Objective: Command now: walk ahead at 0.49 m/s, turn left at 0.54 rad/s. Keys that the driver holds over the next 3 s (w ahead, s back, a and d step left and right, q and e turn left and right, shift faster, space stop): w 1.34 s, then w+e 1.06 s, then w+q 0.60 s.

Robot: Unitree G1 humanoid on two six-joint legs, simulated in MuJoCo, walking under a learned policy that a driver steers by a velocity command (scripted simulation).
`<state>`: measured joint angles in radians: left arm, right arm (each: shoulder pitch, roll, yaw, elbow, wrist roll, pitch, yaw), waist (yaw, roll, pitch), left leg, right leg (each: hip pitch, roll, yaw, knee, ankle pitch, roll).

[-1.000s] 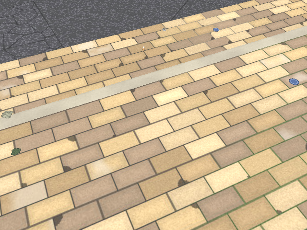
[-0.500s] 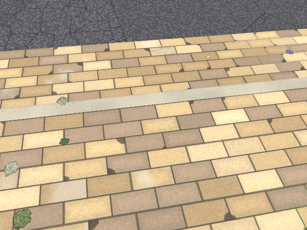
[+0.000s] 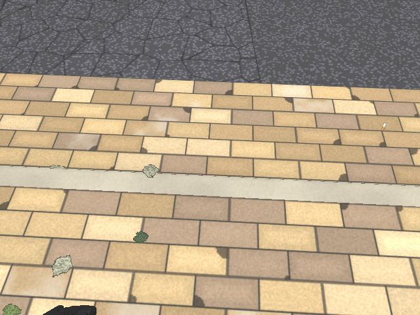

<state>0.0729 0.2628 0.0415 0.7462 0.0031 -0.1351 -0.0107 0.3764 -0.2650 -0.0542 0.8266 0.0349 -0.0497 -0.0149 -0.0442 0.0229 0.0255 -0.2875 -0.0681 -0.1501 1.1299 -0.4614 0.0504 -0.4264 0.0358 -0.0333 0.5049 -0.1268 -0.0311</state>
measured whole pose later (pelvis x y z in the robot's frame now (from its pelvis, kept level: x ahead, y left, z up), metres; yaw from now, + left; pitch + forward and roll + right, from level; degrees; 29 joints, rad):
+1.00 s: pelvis +0.56 +0.07 +0.00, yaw +6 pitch +2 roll +0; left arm 0.03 0.24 0.02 0.80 0.04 -0.08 -0.03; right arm 0.47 -0.20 -0.01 1.00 -0.09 -0.10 0.07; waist -0.05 0.00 0.00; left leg -0.03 0.00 -0.04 0.74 -0.49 0.02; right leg -0.45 0.02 -0.06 0.54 -0.14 -0.09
